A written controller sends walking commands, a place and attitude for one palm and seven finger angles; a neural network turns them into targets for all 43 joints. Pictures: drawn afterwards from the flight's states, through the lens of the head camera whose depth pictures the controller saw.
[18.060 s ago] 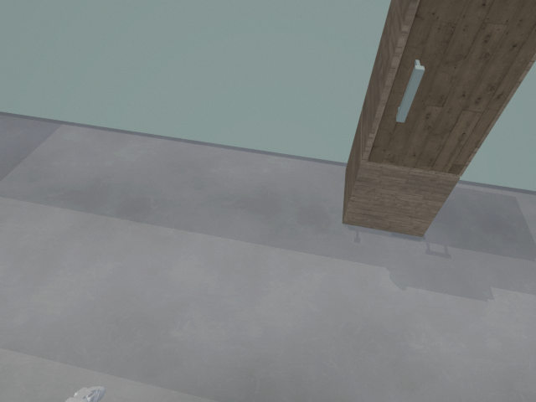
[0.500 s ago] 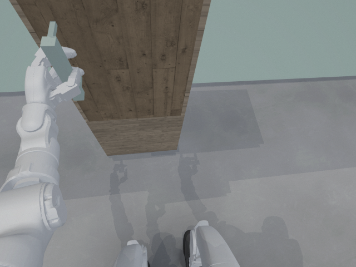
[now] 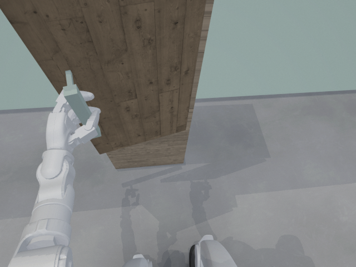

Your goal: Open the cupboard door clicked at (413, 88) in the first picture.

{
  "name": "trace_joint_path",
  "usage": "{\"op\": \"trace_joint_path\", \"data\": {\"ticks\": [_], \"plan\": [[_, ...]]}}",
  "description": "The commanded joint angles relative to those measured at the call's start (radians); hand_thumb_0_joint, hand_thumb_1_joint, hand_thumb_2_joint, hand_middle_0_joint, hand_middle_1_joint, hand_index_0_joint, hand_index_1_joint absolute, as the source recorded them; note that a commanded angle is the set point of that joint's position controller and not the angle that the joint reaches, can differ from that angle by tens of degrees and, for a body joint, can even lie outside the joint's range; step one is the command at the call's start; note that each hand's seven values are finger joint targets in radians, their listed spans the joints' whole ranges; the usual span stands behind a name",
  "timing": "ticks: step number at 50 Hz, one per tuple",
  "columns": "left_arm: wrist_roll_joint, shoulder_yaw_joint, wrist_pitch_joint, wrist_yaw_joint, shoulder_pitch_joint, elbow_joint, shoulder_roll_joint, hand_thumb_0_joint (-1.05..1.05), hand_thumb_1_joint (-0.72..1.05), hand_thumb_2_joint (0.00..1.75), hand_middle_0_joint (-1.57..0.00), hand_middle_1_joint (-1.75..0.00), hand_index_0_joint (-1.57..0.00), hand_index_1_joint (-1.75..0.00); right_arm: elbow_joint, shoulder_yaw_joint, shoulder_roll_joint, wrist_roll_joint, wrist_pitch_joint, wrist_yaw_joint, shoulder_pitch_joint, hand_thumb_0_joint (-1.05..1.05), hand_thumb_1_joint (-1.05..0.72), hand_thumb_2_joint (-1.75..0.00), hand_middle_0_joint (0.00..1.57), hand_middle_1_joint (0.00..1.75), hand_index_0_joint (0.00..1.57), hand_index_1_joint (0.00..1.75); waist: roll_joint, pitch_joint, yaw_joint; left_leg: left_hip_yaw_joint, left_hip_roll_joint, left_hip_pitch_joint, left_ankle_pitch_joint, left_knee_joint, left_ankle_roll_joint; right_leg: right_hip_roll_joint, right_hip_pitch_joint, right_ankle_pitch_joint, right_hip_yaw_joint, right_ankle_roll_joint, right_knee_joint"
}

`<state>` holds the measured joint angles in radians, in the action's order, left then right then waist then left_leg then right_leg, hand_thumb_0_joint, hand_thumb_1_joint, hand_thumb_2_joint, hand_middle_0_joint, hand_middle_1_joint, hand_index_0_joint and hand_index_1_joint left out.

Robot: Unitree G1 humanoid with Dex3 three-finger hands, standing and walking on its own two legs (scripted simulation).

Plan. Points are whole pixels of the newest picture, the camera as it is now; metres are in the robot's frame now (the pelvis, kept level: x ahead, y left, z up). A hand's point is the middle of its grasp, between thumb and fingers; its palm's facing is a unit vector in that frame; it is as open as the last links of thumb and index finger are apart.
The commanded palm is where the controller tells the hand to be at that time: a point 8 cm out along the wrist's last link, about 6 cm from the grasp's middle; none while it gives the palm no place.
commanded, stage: pull the door open along its arc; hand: left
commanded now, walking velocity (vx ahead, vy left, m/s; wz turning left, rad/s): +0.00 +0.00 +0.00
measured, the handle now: (83, 107) +0.47 +0.21 +0.03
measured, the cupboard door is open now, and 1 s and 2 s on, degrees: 13 48 50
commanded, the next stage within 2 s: open thumb and fingers to let go in 0.58 s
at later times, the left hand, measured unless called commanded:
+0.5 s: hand (143, 169) +0.31 +0.06 +0.04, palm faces +0.40 -0.91 -0.02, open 6.6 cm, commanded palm +0.23 +0.07 +0.03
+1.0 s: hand (152, 174) +0.30 +0.04 +0.04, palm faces +0.46 -0.89 -0.05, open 8.6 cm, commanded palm +0.25 +0.08 +0.03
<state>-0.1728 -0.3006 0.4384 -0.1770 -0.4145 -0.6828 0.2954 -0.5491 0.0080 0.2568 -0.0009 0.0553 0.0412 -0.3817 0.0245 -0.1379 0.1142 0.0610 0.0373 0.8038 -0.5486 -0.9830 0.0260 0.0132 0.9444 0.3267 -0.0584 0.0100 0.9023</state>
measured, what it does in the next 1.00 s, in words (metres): shifts its weight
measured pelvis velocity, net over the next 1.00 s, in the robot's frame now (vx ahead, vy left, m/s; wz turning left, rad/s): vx -0.01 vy -0.06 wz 0.09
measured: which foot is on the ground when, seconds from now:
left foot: down 0.00-1.00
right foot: down 0.00-1.00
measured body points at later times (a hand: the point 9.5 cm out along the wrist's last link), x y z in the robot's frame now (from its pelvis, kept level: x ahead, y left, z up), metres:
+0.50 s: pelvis +0.01 -0.02 +0.00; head +0.08 -0.03 +0.44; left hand +0.28 +0.11 +0.05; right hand +0.21 -0.20 -0.10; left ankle -0.05 +0.10 -0.68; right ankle +0.05 -0.12 -0.68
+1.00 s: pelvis -0.01 -0.06 +0.00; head +0.06 -0.08 +0.44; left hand +0.27 +0.09 +0.05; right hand +0.18 -0.26 -0.12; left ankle -0.05 +0.10 -0.68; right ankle +0.05 -0.12 -0.68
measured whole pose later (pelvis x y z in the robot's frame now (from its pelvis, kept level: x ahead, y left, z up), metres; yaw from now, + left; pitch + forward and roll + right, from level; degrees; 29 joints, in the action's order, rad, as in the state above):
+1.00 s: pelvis -0.01 -0.06 +0.00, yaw +5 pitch +15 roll +2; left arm 0.11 0.18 0.33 0.61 0.00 -0.25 -0.12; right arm -0.61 -0.02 0.20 -0.08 -0.06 0.01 -0.17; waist 0.03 -0.14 0.00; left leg -0.02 0.02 0.73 -0.53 -0.99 -0.05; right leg 0.04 0.87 0.39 -0.13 0.08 0.99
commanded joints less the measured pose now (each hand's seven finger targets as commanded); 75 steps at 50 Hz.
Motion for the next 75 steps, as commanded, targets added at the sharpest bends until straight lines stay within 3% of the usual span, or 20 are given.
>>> {"op": "trace_joint_path", "data": {"ticks": [1, 2, 5, 8, 10, 12, 17, 19, 25, 28, 32, 34, 37, 40, 48, 52, 54, 57, 63, 75], "plan": [[-0.044, 0.003, 0.076, 0.218, 0.012, 0.373, -0.017, 0.00, 0.90, 0.90, -0.40, -1.35, -0.40, -1.35, 0.118, -0.064, 0.110, -0.014, -0.068, 0.008, 0.002, 0.00, -0.90, -0.90, 0.20, 0.30, 0.20, 0.30, 0.056, -0.391, -0.105, -0.045, -0.032, -0.086, 0.557, 0.141, -0.047, -0.025, -0.473, -0.382, 0.000, 0.022, -0.028], [-0.026, 0.030, 0.078, 0.283, 0.050, 0.414, -0.047, 0.00, 0.90, 0.90, -0.40, -1.35, -0.40, -1.35, 0.121, -0.064, 0.107, -0.018, -0.078, 0.016, 0.011, 0.00, -0.90, -0.90, 0.20, 0.30, 0.20, 0.30, 0.003, -0.373, -0.100, -0.054, -0.028, -0.079, 0.567, 0.139, -0.047, -0.024, -0.470, -0.383, -0.011, 0.024, -0.028], [0.054, 0.128, 0.087, 0.459, 0.103, 0.521, -0.164, 0.00, 0.90, 0.90, -0.40, -1.35, -0.40, -1.35, 0.112, -0.069, 0.089, -0.041, -0.089, 0.030, 0.042, 0.00, -0.90, -0.90, 0.20, 0.30, 0.20, 0.30, 0.024, -0.389, -0.102, -0.048, -0.028, -0.120, 0.583, 0.131, -0.059, -0.015, -0.468, -0.391, -0.012, 0.027, -0.019], [0.144, 0.211, 0.083, 0.624, 0.159, 0.548, -0.267, 0.00, 0.90, 0.90, -0.40, -1.35, -0.40, -1.35, 0.113, -0.074, 0.072, -0.062, -0.096, 0.034, 0.077, 0.00, -0.90, -0.90, 0.20, 0.30, 0.20, 0.30, -0.041, -0.371, -0.105, -0.051, -0.029, -0.109, 0.544, 0.127, -0.056, -0.013, -0.474, -0.383, -0.014, 0.029, -0.012], [0.222, 0.293, 0.070, 0.727, 0.135, 0.565, -0.347, 0.00, 0.90, 0.90, -0.40, -1.35, -0.40, -1.35, 0.108, -0.071, 0.055, -0.077, -0.099, 0.034, 0.111, 0.00, -0.90, -0.90, 0.20, 0.30, 0.20, 0.30, -0.013, -0.351, -0.101, -0.052, -0.034, -0.103, 0.508, 0.123, -0.057, -0.008, -0.448, -0.352, -0.017, 0.029, -0.002], [0.295, 0.356, 0.055, 0.778, 0.146, 0.574, -0.371, 0.00, 0.90, 0.90, -0.40, -1.35, -0.40, -1.35, 0.108, -0.072, 0.051, -0.087, -0.098, 0.024, 0.123, 0.00, -0.90, -0.90, 0.20, 0.30, 0.20, 0.30, -0.078, -0.352, -0.092, -0.058, -0.035, -0.100, 0.484, 0.122, -0.052, -0.008, -0.455, -0.340, -0.017, 0.031, -0.009], [0.373, 0.545, 0.009, 0.784, 0.208, 0.648, -0.500, 0.00, 0.90, 0.90, -0.40, -1.35, -0.40, -1.35, 0.112, -0.062, 0.020, -0.093, -0.106, 0.001, 0.175, 0.00, -0.90, -0.90, 0.20, 0.30, 0.20, 0.30, -0.055, -0.365, -0.088, -0.053, -0.036, -0.137, 0.475, 0.119, -0.044, 0.001, -0.463, -0.348, -0.009, 0.034, -0.021], [0.346, 0.608, -0.013, 0.776, 0.249, 0.661, -0.570, 0.00, 0.90, 0.90, -0.40, -1.35, -0.40, -1.35, 0.112, -0.052, 0.008, -0.086, -0.117, 0.000, 0.207, 0.00, -0.90, -0.90, 0.20, 0.30, 0.20, 0.30, -0.057, -0.322, -0.080, -0.058, -0.037, -0.143, 0.456, 0.120, -0.041, 0.003, -0.450, -0.330, -0.019, 0.030, -0.029], [0.316, 0.668, -0.065, 0.767, 0.456, 0.771, -0.622, 0.00, 0.90, 0.90, -0.40, -1.35, -0.40, -1.35, 0.135, -0.036, -0.011, -0.078, -0.143, 0.010, 0.262, 0.00, -0.90, -0.90, 0.20, 0.30, 0.20, 0.30, -0.070, -0.323, -0.102, -0.064, -0.050, -0.127, 0.424, 0.110, -0.038, 0.009, -0.498, -0.356, -0.016, 0.030, -0.031], [0.308, 0.651, -0.094, 0.758, 0.594, 0.832, -0.596, 0.00, 0.90, 0.90, -0.40, -1.35, -0.40, -1.35, 0.152, -0.031, -0.016, -0.071, -0.145, 0.015, 0.282, 0.00, -0.90, -0.90, 0.20, 0.30, 0.20, 0.30, -0.058, -0.330, -0.125, -0.061, -0.056, -0.118, 0.416, 0.110, -0.043, 0.013, -0.535, -0.381, -0.007, 0.032, -0.029], [0.312, 0.574, -0.115, 0.798, 0.432, 0.768, -0.542, 0.00, 0.90, 0.90, -0.40, -1.35, -0.40, -1.35, 0.131, -0.024, -0.009, -0.073, -0.147, -0.004, 0.300, 0.00, -0.90, -0.90, 0.20, 0.30, 0.20, 0.30, -0.093, -0.254, -0.110, -0.071, -0.069, -0.057, 0.307, 0.095, -0.043, 0.026, -0.488, -0.268, 0.030, 0.023, -0.061], [0.318, 0.516, -0.110, 0.823, 0.281, 0.709, -0.489, 0.00, 0.90, 0.90, -0.40, -1.35, -0.40, -1.35, 0.104, -0.023, -0.002, -0.080, -0.146, -0.019, 0.292, 0.00, -0.90, -0.90, 0.20, 0.30, 0.20, 0.30, -0.098, -0.237, -0.095, -0.071, -0.072, -0.034, 0.267, 0.079, -0.040, 0.034, -0.450, -0.191, 0.052, 0.017, -0.069], [0.312, 0.503, -0.096, 0.818, 0.297, 0.678, -0.494, 0.00, 0.69, 0.81, -0.38, -1.33, -0.38, -1.33, 0.101, -0.033, -0.004, -0.079, -0.154, -0.030, 0.286, 0.00, -0.90, -0.90, 0.20, 0.30, 0.20, 0.30, -0.136, -0.297, -0.110, -0.065, -0.076, -0.030, 0.258, 0.077, -0.039, 0.044, -0.499, -0.189, 0.082, 0.008, -0.088], [0.301, 0.511, -0.081, 0.799, 0.298, 0.673, -0.497, 0.00, 0.48, 0.72, -0.37, -1.30, -0.37, -1.30, 0.096, -0.038, -0.005, -0.080, -0.157, -0.034, 0.268, 0.00, -0.90, -0.90, 0.20, 0.30, 0.20, 0.30, -0.140, -0.320, -0.102, -0.060, -0.077, -0.014, 0.251, 0.070, -0.040, 0.060, -0.540, -0.224, 0.113, -0.004, -0.099], [0.308, 0.506, -0.042, 0.780, 0.199, 0.639, -0.467, 0.00, -0.08, 0.48, -0.33, -1.24, -0.33, -1.24, 0.088, -0.044, 0.011, -0.083, -0.173, -0.045, 0.264, 0.00, -0.90, -0.90, 0.20, 0.30, 0.20, 0.30, -0.146, -0.290, -0.080, -0.062, -0.075, 0.020, 0.183, 0.065, -0.031, 0.070, -0.501, -0.070, 0.142, -0.006, -0.127], [0.300, 0.466, -0.034, 0.784, 0.162, 0.611, -0.431, 0.00, -0.36, 0.36, -0.31, -1.22, -0.31, -1.22, 0.088, -0.043, 0.014, -0.080, -0.176, -0.051, 0.271, 0.00, -0.90, -0.90, 0.20, 0.30, 0.20, 0.30, -0.147, -0.287, -0.092, -0.060, -0.079, 0.041, 0.145, 0.068, -0.029, 0.072, -0.500, 0.034, 0.163, -0.001, -0.149], [0.296, 0.472, -0.031, 0.788, 0.150, 0.591, -0.449, 0.00, -0.50, 0.30, -0.30, -1.20, -0.30, -1.20, 0.086, -0.043, 0.011, -0.083, -0.179, -0.051, 0.272, 0.00, -0.90, -0.90, 0.20, 0.30, 0.20, 0.30, -0.135, -0.285, -0.091, -0.055, -0.078, 0.037, 0.141, 0.069, -0.027, 0.069, -0.488, 0.053, 0.161, -0.002, -0.150], [0.295, 0.447, -0.029, 0.794, 0.131, 0.563, -0.429, 0.00, -0.50, 0.30, -0.29, -1.15, -0.29, -1.15, 0.085, -0.043, 0.015, -0.082, -0.177, -0.055, 0.272, 0.00, -0.90, -0.90, 0.20, 0.30, 0.20, 0.30, -0.172, -0.290, -0.091, -0.059, -0.078, 0.045, 0.130, 0.073, -0.025, 0.066, -0.490, 0.086, 0.157, -0.002, -0.154], [0.300, 0.469, -0.023, 0.801, 0.115, 0.549, -0.462, 0.00, -0.50, 0.30, -0.24, -0.85, -0.24, -0.85, 0.087, -0.044, 0.017, -0.088, -0.178, -0.049, 0.263, 0.00, -0.90, -0.90, 0.20, 0.30, 0.20, 0.30, -0.125, -0.298, -0.095, -0.053, -0.074, 0.012, 0.163, 0.092, -0.024, 0.049, -0.469, 0.029, 0.110, 0.008, -0.121], [0.310, 0.514, -0.034, 0.833, 0.068, 0.522, -0.516, 0.00, -0.50, 0.30, -0.15, -0.30, -0.15, -0.30, 0.085, -0.039, 0.020, -0.091, -0.178, -0.035, 0.269, 0.00, -0.90, -0.90, 0.20, 0.30, 0.20, 0.30, -0.100, -0.280, -0.093, -0.063, -0.069, -0.031, 0.187, 0.109, -0.027, 0.022, -0.392, -0.008, 0.031, 0.020, -0.070]]}}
